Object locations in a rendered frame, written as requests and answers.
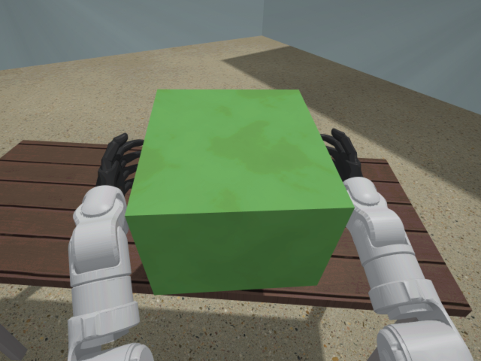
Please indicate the table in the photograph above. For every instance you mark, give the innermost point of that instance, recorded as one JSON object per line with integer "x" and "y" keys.
{"x": 42, "y": 183}

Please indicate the robot right hand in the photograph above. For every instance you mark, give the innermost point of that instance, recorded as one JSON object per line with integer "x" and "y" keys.
{"x": 345, "y": 155}

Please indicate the robot right forearm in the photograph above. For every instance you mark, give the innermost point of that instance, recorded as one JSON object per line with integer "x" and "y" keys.
{"x": 398, "y": 286}

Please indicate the robot left upper arm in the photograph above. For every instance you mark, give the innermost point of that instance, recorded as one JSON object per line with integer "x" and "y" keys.
{"x": 127, "y": 352}

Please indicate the carton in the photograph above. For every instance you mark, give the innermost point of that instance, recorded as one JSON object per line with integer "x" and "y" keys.
{"x": 234, "y": 190}

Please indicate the robot right upper arm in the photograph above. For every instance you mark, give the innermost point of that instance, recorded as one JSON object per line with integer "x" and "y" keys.
{"x": 426, "y": 340}

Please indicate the robot left forearm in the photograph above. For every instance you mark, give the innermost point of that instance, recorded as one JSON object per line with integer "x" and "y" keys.
{"x": 99, "y": 266}

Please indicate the robot left hand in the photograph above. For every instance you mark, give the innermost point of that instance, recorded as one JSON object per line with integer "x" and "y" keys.
{"x": 112, "y": 171}

